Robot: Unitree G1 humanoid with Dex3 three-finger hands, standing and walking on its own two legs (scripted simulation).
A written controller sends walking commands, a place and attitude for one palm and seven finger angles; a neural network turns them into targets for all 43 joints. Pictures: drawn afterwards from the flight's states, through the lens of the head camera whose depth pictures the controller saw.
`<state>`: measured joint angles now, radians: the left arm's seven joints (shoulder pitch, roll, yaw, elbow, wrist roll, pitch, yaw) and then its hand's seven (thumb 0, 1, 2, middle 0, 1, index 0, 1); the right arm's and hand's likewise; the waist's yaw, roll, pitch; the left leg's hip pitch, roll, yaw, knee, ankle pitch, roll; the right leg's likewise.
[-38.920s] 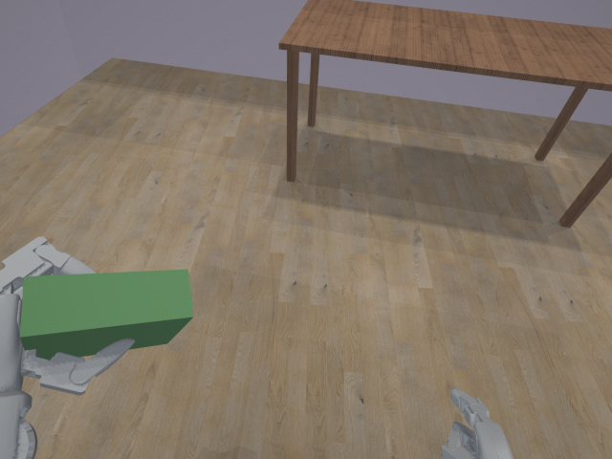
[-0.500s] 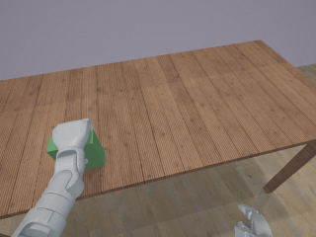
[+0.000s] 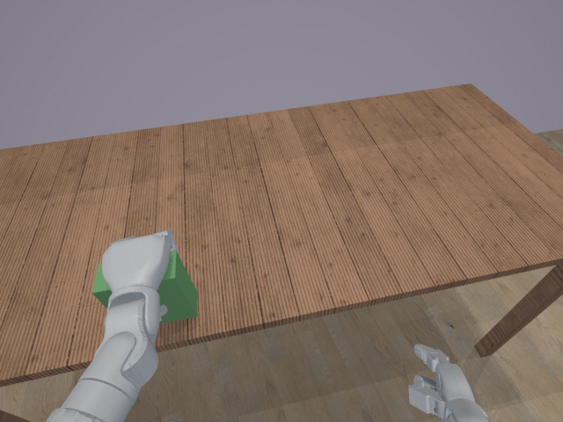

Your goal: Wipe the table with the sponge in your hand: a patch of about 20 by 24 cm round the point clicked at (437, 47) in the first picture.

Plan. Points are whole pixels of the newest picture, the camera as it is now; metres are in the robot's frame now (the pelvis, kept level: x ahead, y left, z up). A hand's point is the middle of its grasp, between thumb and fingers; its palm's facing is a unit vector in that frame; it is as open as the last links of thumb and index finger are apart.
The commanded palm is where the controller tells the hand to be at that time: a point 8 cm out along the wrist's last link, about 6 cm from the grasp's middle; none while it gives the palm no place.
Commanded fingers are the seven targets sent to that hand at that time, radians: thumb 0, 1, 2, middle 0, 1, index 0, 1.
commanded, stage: lift the sponge slowly off the table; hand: left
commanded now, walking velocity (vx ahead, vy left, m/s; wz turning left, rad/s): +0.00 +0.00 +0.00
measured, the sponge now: (155, 298) +0.29 +0.26 -0.03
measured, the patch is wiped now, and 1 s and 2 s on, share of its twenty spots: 1.00 1.00 1.00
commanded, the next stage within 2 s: bring the sponge back beside the body in 1.92 s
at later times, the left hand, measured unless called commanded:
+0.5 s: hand (155, 281) +0.29 +0.24 +0.04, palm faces -0.02 -0.12 -0.99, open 9.5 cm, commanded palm +0.26 +0.24 +0.11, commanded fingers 0.00 0.10 1.30 -1.20 -1.60 -1.20 -1.60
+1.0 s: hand (148, 271) +0.29 +0.24 +0.06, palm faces -0.02 -0.13 -0.99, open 9.4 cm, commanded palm +0.26 +0.24 +0.14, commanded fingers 0.00 0.10 1.30 -1.20 -1.60 -1.20 -1.60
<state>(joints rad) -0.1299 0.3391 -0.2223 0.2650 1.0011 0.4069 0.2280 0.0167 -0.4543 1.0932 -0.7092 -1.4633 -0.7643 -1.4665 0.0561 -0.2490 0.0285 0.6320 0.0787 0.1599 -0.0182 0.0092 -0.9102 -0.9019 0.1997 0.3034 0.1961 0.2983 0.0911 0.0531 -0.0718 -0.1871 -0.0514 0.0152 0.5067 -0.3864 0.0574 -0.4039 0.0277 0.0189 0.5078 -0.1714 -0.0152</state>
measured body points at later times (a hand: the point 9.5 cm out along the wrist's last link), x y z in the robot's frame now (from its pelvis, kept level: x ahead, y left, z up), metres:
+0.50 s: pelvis +0.00 +0.00 +0.01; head +0.01 -0.03 +0.46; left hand +0.28 +0.24 +0.09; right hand +0.23 -0.21 -0.09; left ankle -0.08 +0.08 -0.73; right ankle +0.05 -0.12 -0.73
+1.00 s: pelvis +0.00 +0.00 +0.01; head +0.01 -0.02 +0.46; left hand +0.28 +0.25 +0.12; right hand +0.24 -0.20 -0.08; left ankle -0.08 +0.08 -0.73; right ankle +0.05 -0.12 -0.73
